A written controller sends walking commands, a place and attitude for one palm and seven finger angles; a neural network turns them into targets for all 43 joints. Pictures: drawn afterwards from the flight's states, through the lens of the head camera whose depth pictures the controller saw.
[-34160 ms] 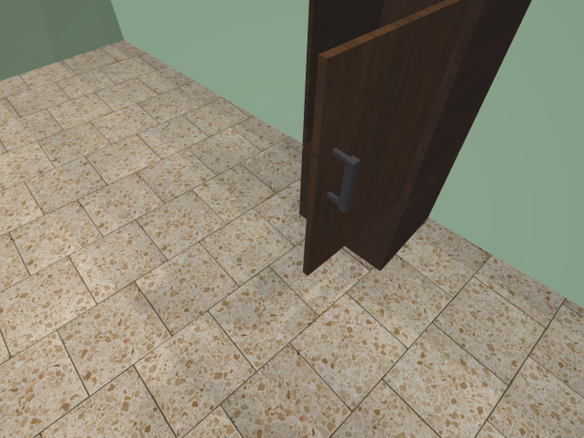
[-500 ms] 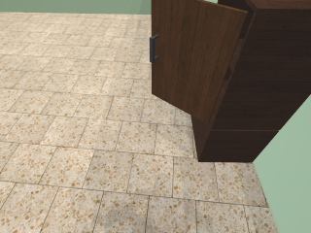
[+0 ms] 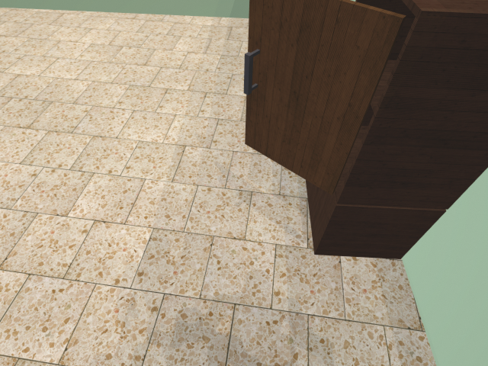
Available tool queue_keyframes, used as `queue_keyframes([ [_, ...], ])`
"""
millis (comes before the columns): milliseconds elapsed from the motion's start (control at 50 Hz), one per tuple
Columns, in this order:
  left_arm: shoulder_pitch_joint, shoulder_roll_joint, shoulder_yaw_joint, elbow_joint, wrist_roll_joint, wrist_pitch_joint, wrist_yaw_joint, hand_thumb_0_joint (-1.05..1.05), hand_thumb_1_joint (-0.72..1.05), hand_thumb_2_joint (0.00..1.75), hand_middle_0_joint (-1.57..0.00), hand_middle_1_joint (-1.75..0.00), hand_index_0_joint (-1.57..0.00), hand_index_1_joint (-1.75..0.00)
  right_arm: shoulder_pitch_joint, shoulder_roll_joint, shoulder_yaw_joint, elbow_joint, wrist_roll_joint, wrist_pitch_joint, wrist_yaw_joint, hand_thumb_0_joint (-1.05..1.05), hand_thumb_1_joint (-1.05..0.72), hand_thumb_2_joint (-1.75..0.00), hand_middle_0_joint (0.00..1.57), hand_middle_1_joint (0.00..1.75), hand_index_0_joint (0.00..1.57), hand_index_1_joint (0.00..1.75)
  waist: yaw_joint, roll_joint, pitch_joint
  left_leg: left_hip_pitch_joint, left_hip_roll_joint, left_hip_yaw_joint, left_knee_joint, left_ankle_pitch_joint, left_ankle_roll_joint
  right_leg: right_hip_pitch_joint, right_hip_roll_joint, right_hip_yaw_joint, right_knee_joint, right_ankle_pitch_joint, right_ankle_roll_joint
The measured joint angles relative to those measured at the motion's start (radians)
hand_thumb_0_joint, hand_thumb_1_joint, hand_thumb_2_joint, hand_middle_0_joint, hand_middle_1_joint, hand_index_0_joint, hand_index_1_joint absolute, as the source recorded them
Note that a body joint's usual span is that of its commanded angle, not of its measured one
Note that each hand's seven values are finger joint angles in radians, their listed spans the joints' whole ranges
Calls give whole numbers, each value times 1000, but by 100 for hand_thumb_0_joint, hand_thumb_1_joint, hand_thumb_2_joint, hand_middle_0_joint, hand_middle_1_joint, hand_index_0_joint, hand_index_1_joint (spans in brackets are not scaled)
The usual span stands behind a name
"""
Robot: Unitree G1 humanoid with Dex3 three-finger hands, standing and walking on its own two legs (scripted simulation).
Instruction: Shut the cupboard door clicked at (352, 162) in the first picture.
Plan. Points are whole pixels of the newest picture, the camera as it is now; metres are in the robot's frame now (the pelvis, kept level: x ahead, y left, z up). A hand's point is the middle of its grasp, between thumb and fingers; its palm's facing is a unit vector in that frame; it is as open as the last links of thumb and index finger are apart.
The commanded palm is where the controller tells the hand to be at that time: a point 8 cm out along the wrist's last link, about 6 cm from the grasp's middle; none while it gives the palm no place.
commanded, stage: walk to a spot facing it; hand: left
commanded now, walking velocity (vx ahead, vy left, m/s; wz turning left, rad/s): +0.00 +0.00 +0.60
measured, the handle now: (252, 72) +0.93 +0.01 -0.01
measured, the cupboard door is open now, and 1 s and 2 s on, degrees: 52 52 52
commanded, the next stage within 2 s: turn to face it in 1.82 s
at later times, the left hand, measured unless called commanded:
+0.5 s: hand out of the picture -0.02 +0.26 -0.17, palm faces +0.28 -0.92 -0.28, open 7.4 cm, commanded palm none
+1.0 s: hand out of the picture -0.13 +0.20 -0.17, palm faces +0.64 -0.73 -0.24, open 7.4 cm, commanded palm none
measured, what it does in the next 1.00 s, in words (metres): steps on the spot, turning left: right foot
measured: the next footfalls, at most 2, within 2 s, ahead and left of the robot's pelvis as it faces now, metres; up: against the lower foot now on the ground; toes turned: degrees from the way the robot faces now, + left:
right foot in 0.64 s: +0.04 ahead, -0.10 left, +0.00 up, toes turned +23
left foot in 1.04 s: -0.06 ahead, +0.17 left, +0.00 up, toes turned +46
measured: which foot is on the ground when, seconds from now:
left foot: down 0.00-0.62, up 0.64-1.00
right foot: down 0.00-0.20, up 0.22-0.62, down 0.64-1.00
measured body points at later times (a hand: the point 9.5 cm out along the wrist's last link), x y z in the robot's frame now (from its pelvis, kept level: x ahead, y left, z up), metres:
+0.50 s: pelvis -0.03 +0.03 +0.00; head +0.02 +0.05 +0.44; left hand -0.03 +0.31 -0.15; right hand +0.04 -0.20 -0.15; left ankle -0.01 +0.13 -0.74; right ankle -0.01 -0.12 -0.69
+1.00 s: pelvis -0.02 +0.03 -0.01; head +0.01 +0.06 +0.44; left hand -0.16 +0.24 -0.16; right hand +0.22 -0.13 -0.14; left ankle -0.10 +0.14 -0.72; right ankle +0.00 -0.12 -0.74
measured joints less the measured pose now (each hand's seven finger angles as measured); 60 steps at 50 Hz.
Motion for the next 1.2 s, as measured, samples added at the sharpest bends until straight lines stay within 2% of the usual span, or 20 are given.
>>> queue_keyframes([
  [120,23,-39,16,-51,16,10,7,1,91,89,-21,-29,-20,-30,29,56,-17,-32,3,32,6,0,-90,-90,20,30,20,30,0,-8,49,-157,21,19,349,-225,-23,-12,-34,-71,73,-36,6],
  [160,36,-40,23,-61,19,18,6,1,90,89,-21,-29,-20,-30,41,76,-21,-50,4,34,13,0,-90,-90,20,30,20,30,-5,-24,59,-168,38,36,331,-200,-29,-22,-59,-93,109,-53,21],
  [200,51,-41,28,-73,14,31,3,1,90,89,-21,-30,-20,-30,63,85,-22,-74,0,25,21,0,-90,-90,20,30,20,30,-14,-29,55,-156,51,37,217,-56,-22,-61,-88,-113,189,-92,41],
  [260,51,-37,40,-80,10,62,1,1,91,89,-21,-29,-20,-30,76,107,-26,-83,-15,16,18,0,-90,-90,21,30,20,30,-8,-47,63,-190,16,37,238,-26,23,-181,-80,-16,434,-252,54],
  [320,51,-35,53,-89,15,68,-6,1,91,89,-20,-29,-20,-30,94,120,-22,-90,-20,15,9,0,-90,-90,21,30,21,30,-7,-35,57,-190,-3,14,167,6,35,-268,-53,40,594,-211,59],
  [360,50,-33,57,-100,14,59,-9,1,91,89,-20,-29,-20,-30,101,121,-21,-91,-20,13,4,0,-90,-90,21,30,21,30,-6,-20,53,-188,-12,-8,112,47,36,-296,-42,59,627,-173,67],
  [520,36,-22,61,-137,7,43,-1,1,91,89,-20,-29,-19,-30,94,96,-40,-103,-20,11,-3,0,-90,-90,21,30,21,30,-16,15,33,-201,-36,-95,24,124,26,-250,-14,94,470,-188,84],
  [620,25,-34,49,-171,2,28,1,1,91,89,-20,-29,-20,-30,79,61,-62,-118,-15,30,0,0,-90,-90,21,30,21,30,-19,36,17,-244,-63,-161,68,124,-5,-110,12,93,166,-143,66],
  [660,34,-41,47,-180,11,16,5,1,91,89,-20,-29,-20,-30,64,47,-75,-120,-9,38,2,0,-90,-90,21,30,21,30,-5,31,13,-301,-79,-149,209,-32,-23,-91,1,88,107,-66,14],
  [700,42,-59,37,-172,15,21,8,1,91,89,-20,-29,-20,-30,51,26,-88,-123,-14,46,8,0,-90,-90,21,30,21,30,-12,46,17,-369,-80,-115,451,-145,-31,-75,-12,55,114,-73,10],
  [740,59,-73,33,-167,15,22,10,1,91,89,-20,-29,-20,-30,44,12,-94,-130,-17,48,16,0,-90,-90,20,30,20,30,-16,46,14,-408,-58,-69,635,-145,-42,-50,-29,31,94,-78,15],
  [780,72,-80,31,-161,15,18,8,1,91,89,-20,-29,-20,-30,42,7,-94,-141,-17,46,25,0,-90,-90,20,30,20,30,-24,38,14,-413,-23,-34,712,-123,-55,-26,-47,2,72,-77,19],
  [840,86,-86,29,-159,16,0,2,1,91,89,-20,-29,-20,-30,41,10,-85,-147,-17,44,35,0,-91,-90,20,30,20,30,-24,18,20,-377,25,-1,667,-123,-67,6,-76,-48,48,-80,23],
  [920,115,-82,32,-157,21,-28,-12,1,90,89,-21,-30,-20,-30,23,21,-71,-141,-16,42,45,1,-91,-90,20,30,20,30,4,-11,31,-311,60,35,502,-160,-59,40,-114,-113,42,-99,40],
  [1000,166,-55,47,-137,25,-31,-23,1,90,89,-21,-30,-20,-30,-11,35,-57,-156,-13,25,52,1,-91,-90,20,30,20,30,41,-45,38,-238,61,82,309,-178,-34,60,-157,-161,81,-146,71],
  [1040,203,-35,56,-121,20,-25,-27,1,90,89,-21,-30,-20,-30,-25,37,-49,-177,-14,5,53,1,-91,-90,20,30,20,30,50,-59,34,-175,46,107,175,-118,-18,53,-186,-174,147,-193,93],
  [1060,218,-26,62,-110,16,-17,-30,1,90,89,-21,-30,-20,-30,-33,37,-48,-189,-16,-10,52,1,-91,-90,20,30,20,30,49,-61,34,-173,39,106,158,-17,-6,22,-198,-161,236,-226,91],
  [1080,223,-15,66,-97,15,-1,-32,1,90,89,-21,-30,-20,-30,-40,41,-46,-197,-18,-26,48,1,-90,-90,20,30,20,30,49,-66,37,-182,33,106,191,2,5,-28,-195,-112,365,-268,87],
  [1120,220,3,71,-76,18,27,-31,1,91,89,-20,-29,-20,-30,-34,54,-35,-205,-17,-48,36,0,-90,-90,20,30,20,30,47,-70,38,-163,27,102,210,-49,16,-135,-162,-29,588,-296,73],
  [1200,176,10,77,-89,21,27,-41,2,91,89,-20,-29,-19,-30,29,72,-20,-189,-18,-60,12,0,-90,-90,20,30,20,30,35,-45,31,-82,16,61,113,-52,16,-289,-127,19,694,-182,71],
])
